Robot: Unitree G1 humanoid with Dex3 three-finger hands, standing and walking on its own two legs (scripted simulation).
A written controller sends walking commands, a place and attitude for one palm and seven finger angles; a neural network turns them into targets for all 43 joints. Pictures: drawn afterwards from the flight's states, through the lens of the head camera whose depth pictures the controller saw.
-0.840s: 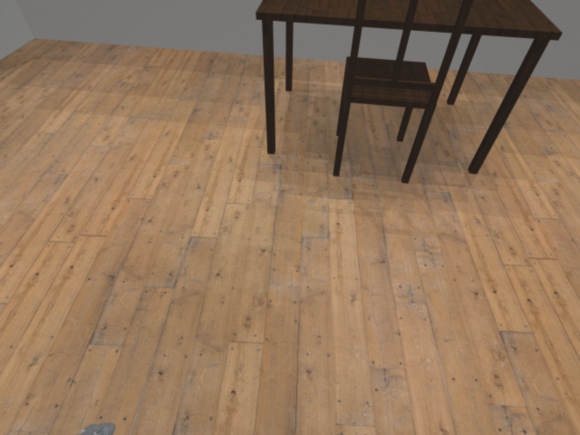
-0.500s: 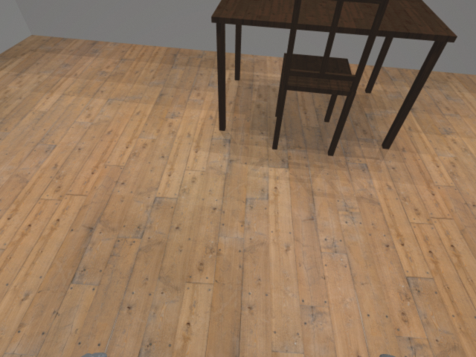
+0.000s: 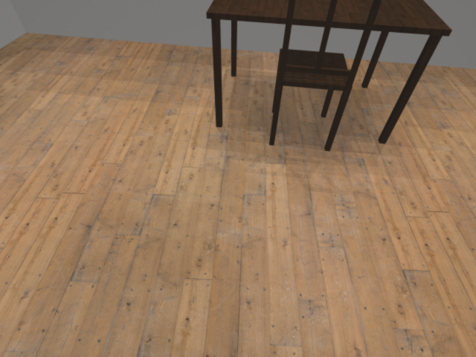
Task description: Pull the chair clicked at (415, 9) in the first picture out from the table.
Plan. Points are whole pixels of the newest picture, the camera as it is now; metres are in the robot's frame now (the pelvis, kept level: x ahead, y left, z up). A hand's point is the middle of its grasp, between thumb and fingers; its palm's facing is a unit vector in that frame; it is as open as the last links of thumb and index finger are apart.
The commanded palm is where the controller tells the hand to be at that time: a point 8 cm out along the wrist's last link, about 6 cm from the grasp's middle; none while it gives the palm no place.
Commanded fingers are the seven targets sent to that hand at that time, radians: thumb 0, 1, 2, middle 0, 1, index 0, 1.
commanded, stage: look at it before walking up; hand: left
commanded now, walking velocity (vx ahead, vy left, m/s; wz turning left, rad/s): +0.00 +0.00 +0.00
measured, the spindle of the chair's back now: (326, 34) +1.49 -0.33 -0.06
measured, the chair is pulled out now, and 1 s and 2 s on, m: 0.00 0.00 0.00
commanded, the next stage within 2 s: walk to a spot facing it in 0.70 s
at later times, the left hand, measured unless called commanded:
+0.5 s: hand out of the picture +0.07 +0.25 -0.16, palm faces -0.03 -0.94 -0.33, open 7.4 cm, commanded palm none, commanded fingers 0.00 0.90 0.90 -0.20 -0.30 -0.20 -0.30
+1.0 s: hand out of the picture +0.06 +0.22 -0.17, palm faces -0.06 -0.96 -0.27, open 7.4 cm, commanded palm none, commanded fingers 0.00 0.90 0.90 -0.20 -0.30 -0.20 -0.30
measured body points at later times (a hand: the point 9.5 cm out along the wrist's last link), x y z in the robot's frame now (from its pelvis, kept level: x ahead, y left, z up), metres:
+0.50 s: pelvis +0.00 +0.00 +0.00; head +0.00 +0.00 +0.45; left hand +0.07 +0.30 -0.13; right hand +0.08 -0.30 -0.13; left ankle +0.00 +0.12 -0.74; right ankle +0.01 -0.12 -0.74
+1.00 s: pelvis +0.02 +0.00 -0.01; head +0.02 +0.00 +0.44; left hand +0.06 +0.27 -0.15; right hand +0.07 -0.28 -0.15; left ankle +0.00 +0.12 -0.74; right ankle +0.01 -0.12 -0.74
